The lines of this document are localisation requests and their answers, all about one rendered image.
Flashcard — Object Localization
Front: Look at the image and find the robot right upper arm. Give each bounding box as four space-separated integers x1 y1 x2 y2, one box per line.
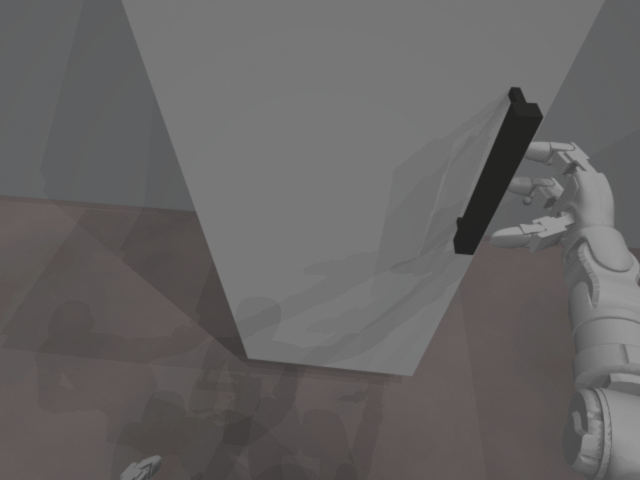
562 387 640 480

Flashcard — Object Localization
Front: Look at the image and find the left robot hand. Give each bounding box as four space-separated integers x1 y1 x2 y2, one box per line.
120 455 162 480

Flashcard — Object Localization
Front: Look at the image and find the right robot hand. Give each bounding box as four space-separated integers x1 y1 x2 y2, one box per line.
489 142 615 253

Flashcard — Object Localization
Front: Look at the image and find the fridge door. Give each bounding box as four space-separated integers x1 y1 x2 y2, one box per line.
122 0 605 376

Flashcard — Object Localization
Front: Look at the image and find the robot right forearm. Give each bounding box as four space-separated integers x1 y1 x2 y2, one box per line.
562 226 640 396

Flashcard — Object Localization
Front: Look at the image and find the handle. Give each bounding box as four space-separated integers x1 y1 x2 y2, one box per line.
453 87 543 255

